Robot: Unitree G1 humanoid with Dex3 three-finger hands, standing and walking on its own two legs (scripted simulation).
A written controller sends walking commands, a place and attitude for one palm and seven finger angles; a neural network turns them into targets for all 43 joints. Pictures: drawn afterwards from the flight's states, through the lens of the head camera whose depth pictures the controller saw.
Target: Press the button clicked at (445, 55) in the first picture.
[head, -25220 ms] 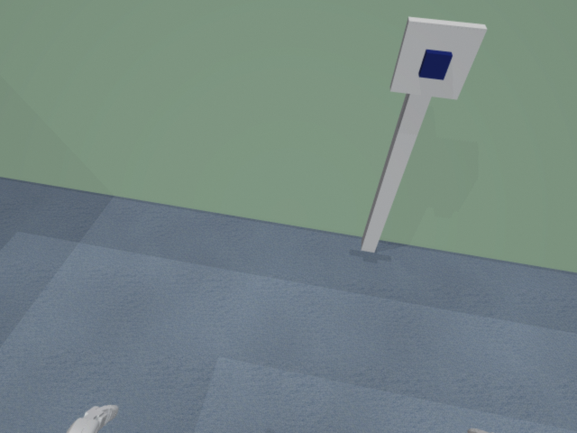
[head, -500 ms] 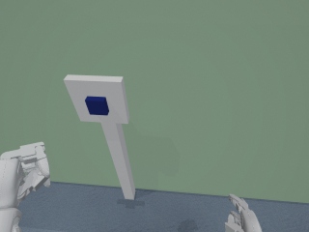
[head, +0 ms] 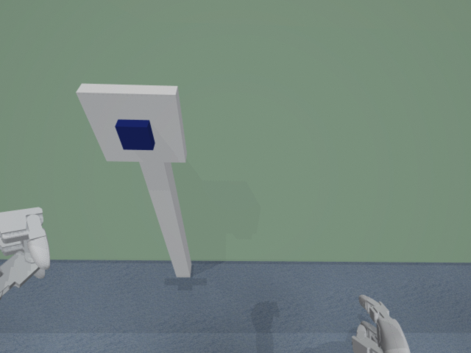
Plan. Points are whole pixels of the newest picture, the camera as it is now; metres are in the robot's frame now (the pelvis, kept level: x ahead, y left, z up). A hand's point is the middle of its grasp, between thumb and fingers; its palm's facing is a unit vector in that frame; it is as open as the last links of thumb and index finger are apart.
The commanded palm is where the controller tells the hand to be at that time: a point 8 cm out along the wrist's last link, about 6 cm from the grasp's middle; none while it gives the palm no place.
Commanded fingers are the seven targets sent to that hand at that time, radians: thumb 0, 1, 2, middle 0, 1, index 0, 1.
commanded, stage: step back with the hand held close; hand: left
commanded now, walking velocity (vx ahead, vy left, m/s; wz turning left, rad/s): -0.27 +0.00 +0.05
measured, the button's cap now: (136, 134) +0.50 +0.24 +0.09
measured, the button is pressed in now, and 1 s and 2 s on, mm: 0 0 0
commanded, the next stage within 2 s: stop stepping back and stand still in 1.08 s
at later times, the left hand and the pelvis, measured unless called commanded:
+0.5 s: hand out of the picture +0.11 +0.26 +0.17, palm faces +0.43 -0.78 -0.47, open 3.1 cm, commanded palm +0.05 +0.30 +0.18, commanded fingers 0.00 0.90 0.90 -1.30 -1.50 -1.30 -1.50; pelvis -0.07 +0.01 -0.02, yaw +2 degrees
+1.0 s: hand out of the picture +0.06 +0.25 +0.17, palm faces +0.38 -0.86 -0.34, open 3.1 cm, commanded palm +0.00 +0.29 +0.18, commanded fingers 0.00 0.90 0.90 -1.30 -1.50 -1.30 -1.50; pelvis -0.13 +0.01 -0.01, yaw +1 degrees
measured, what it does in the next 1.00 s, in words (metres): walks backwards: right foot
